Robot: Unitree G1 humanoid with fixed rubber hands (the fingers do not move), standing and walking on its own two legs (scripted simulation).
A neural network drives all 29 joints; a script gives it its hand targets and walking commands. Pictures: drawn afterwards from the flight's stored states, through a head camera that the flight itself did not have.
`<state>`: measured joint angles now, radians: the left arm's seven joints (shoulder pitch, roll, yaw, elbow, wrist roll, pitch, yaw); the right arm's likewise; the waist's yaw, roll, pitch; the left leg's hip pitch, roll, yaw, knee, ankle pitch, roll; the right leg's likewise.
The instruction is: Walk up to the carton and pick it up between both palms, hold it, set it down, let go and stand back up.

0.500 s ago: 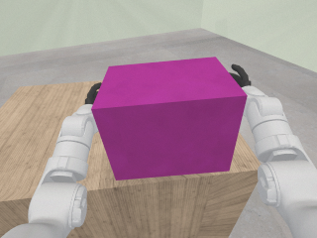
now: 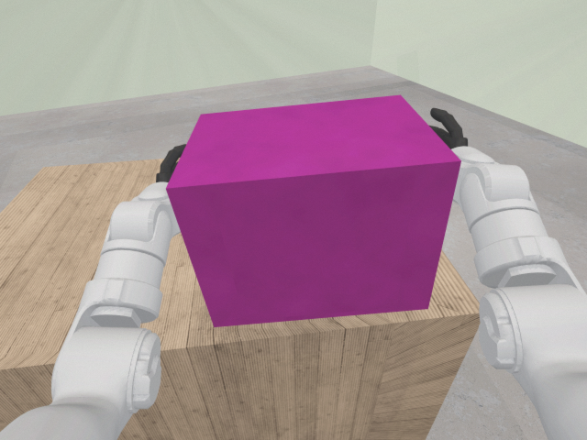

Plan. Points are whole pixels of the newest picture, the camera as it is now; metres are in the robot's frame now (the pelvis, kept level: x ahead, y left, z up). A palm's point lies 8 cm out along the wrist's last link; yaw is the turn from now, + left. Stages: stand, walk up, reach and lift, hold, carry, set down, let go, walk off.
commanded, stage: hold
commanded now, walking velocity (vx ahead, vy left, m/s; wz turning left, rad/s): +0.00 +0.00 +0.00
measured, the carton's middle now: (310, 207) +0.36 +0.00 +0.19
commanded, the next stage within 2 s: none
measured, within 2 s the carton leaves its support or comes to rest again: neither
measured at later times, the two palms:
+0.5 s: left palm (168, 183) +0.38 +0.19 +0.23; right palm (447, 149) +0.39 -0.19 +0.27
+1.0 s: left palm (166, 185) +0.37 +0.19 +0.23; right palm (450, 151) +0.38 -0.19 +0.27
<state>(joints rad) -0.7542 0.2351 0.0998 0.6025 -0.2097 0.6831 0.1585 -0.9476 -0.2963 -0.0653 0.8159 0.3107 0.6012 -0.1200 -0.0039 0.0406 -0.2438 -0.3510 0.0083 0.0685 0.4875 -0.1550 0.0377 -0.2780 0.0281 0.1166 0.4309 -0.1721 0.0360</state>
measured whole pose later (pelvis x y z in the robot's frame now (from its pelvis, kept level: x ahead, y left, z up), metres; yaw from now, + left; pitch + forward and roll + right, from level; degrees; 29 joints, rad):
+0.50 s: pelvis +0.01 +0.00 +0.00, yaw +0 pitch +1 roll -2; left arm -0.80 0.24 0.14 0.60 -0.18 0.72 0.13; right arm -0.99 -0.30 -0.07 0.82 0.30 0.63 -0.13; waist 0.00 0.04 -0.24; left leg -0.35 0.01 0.07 0.48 -0.16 0.04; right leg -0.28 0.03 0.12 0.43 -0.18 0.04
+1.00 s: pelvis +0.00 +0.00 +0.00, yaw +0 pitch +1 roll -2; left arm -0.80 0.24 0.14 0.59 -0.18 0.76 0.13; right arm -0.99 -0.30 -0.07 0.82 0.33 0.65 -0.14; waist 0.00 0.04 -0.25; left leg -0.35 0.01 0.07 0.48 -0.15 0.04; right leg -0.28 0.03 0.12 0.42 -0.17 0.04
